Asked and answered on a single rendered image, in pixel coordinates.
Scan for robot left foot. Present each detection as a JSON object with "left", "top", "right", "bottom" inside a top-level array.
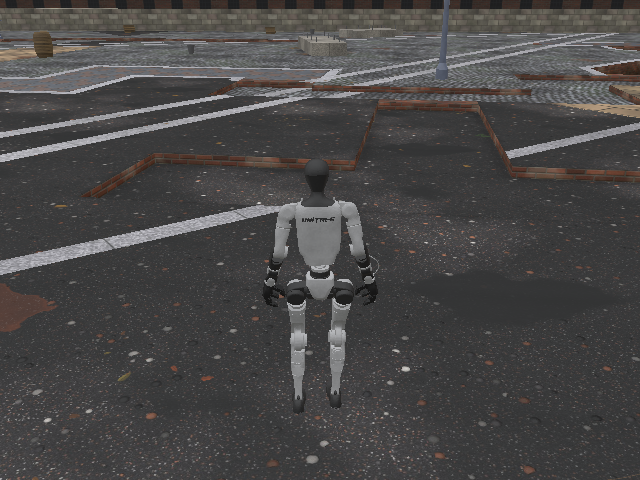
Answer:
[{"left": 292, "top": 388, "right": 306, "bottom": 414}]

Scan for left robot hand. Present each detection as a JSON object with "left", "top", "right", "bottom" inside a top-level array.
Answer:
[{"left": 262, "top": 283, "right": 286, "bottom": 307}]

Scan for robot right upper arm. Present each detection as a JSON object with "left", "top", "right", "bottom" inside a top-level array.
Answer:
[{"left": 339, "top": 201, "right": 366, "bottom": 257}]

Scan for right robot hand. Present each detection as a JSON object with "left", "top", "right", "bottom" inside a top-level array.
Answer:
[{"left": 355, "top": 280, "right": 378, "bottom": 306}]

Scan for humanoid robot head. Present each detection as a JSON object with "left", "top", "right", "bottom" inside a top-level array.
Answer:
[{"left": 301, "top": 159, "right": 335, "bottom": 207}]

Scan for robot left upper arm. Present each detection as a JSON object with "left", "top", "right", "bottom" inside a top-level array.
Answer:
[{"left": 273, "top": 203, "right": 297, "bottom": 259}]

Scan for right robot forearm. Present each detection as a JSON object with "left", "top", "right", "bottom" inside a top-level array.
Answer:
[{"left": 355, "top": 241, "right": 375, "bottom": 284}]

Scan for left robot forearm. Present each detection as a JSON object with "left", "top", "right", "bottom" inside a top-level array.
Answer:
[{"left": 264, "top": 244, "right": 283, "bottom": 287}]

